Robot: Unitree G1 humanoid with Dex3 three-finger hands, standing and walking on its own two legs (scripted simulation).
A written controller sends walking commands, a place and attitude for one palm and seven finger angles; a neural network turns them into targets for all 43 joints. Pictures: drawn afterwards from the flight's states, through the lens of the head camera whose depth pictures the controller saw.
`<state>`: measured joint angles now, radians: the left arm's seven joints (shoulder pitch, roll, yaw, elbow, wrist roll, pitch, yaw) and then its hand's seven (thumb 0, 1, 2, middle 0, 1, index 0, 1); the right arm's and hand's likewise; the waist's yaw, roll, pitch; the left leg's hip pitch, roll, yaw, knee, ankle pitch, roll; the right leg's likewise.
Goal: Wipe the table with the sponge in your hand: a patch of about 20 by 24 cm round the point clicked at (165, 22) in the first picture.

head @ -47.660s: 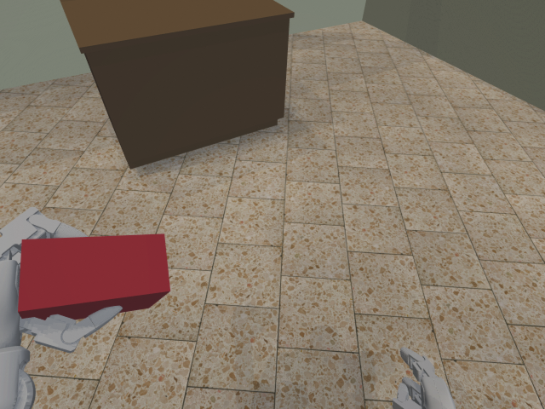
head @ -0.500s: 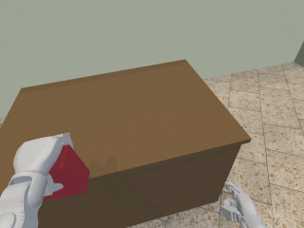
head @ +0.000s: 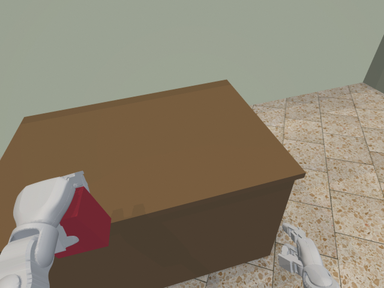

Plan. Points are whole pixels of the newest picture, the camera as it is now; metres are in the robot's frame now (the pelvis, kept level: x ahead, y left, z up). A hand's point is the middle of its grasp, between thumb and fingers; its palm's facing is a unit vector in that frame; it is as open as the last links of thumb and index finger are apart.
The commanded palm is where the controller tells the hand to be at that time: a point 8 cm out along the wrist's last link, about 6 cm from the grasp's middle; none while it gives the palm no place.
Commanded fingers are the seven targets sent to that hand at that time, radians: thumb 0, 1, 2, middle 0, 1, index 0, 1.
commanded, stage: step back with the hand held close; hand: left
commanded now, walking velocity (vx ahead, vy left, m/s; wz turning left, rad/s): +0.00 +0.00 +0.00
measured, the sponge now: (76, 228) +0.19 +0.29 +0.05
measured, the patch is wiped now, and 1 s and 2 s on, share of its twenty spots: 1.00 1.00 1.00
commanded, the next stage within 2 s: stop stepping back and stand still in 1.48 s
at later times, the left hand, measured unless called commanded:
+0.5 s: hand (67, 202) +0.19 +0.26 +0.15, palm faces +0.35 -0.83 -0.44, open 10.0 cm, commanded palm +0.14 +0.30 +0.17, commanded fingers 0.00 0.10 1.30 -1.20 -1.60 -1.20 -1.60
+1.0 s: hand (26, 247) +0.11 +0.29 +0.14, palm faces +0.42 -0.83 -0.36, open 10.0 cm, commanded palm +0.05 +0.33 +0.17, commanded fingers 0.00 0.10 1.30 -1.20 -1.60 -1.20 -1.60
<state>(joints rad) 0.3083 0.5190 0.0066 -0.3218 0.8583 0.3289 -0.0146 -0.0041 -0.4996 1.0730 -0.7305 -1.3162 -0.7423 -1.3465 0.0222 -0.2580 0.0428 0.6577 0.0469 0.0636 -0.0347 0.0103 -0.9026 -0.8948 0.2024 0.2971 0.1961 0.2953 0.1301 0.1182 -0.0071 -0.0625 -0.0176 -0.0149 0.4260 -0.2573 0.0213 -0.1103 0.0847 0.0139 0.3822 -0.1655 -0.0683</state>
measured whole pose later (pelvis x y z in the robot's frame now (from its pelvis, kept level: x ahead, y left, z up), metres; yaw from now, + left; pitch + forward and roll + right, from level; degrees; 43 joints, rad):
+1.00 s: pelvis -0.09 +0.04 -0.03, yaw +4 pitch +0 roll -2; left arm 0.48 0.37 0.34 -0.54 -0.03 -0.15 0.13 -0.01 -0.51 1.08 -0.73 -1.33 -0.75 -1.36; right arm 0.21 -0.23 0.02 0.54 0.01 -0.01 -0.05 0.01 -0.90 -0.89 0.21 0.30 0.20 0.30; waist -0.02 -0.02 -0.01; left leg -0.49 -0.02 0.04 0.74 -0.25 0.07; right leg -0.49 0.01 -0.04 0.65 -0.18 0.00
